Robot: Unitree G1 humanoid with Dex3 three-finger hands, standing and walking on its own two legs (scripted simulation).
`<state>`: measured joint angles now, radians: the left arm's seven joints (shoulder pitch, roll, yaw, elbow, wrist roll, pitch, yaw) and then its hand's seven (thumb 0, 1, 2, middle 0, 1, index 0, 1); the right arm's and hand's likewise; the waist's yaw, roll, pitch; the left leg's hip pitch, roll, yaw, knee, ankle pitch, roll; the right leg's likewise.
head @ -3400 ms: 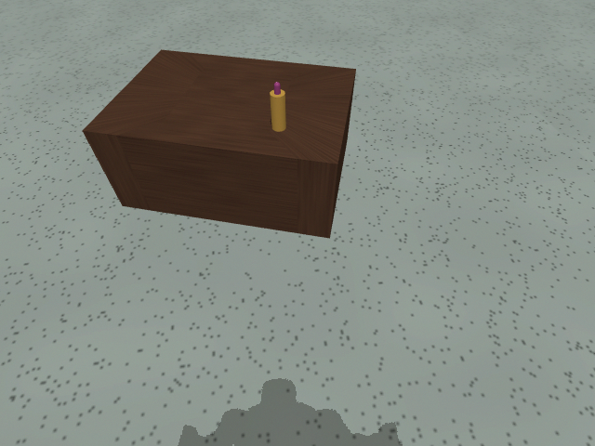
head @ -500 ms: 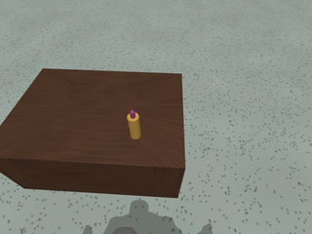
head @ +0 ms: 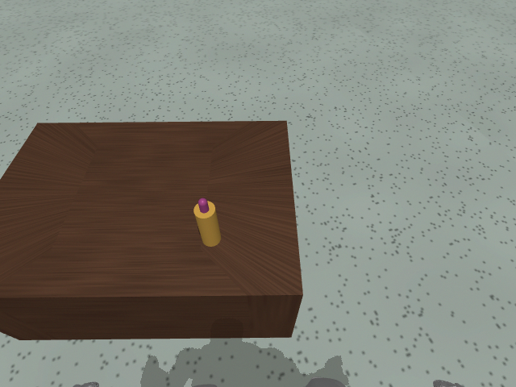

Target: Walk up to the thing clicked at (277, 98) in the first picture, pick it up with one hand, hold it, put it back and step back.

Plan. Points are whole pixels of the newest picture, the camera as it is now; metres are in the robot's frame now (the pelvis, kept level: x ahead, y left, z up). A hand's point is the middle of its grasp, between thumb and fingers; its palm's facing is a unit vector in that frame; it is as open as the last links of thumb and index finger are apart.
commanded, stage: walk up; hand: left
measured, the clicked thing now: (207, 220) +0.54 +0.15 -0.24
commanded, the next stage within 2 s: stand in 1.04 s
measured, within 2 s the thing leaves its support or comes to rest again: neither
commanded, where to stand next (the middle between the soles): +0.05 -0.01 m, yaw +1 degrees
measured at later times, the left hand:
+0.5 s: hand out of the picture +0.11 +0.24 -0.13, palm faces +0.01 -0.95 -0.32, open 7.4 cm
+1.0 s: hand out of the picture +0.09 +0.25 -0.13, palm faces +0.03 -0.95 -0.32, open 7.4 cm
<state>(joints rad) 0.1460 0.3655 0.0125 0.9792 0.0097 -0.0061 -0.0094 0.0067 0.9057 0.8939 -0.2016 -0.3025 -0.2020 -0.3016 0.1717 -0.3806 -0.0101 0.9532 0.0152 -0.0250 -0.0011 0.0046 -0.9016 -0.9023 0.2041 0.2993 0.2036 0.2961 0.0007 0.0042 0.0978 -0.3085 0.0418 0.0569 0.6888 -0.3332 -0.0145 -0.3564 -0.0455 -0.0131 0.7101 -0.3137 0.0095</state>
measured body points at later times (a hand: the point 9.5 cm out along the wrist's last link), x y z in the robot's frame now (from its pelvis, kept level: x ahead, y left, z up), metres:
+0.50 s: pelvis +0.01 -0.01 +0.03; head +0.02 -0.01 +0.48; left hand +0.11 +0.29 -0.10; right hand +0.10 -0.32 -0.10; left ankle +0.02 +0.13 -0.72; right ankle +0.04 -0.13 -0.72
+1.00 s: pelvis +0.02 +0.00 +0.03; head +0.03 +0.00 +0.48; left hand +0.09 +0.30 -0.10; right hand +0.11 -0.30 -0.10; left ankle +0.02 +0.13 -0.72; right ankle +0.04 -0.13 -0.72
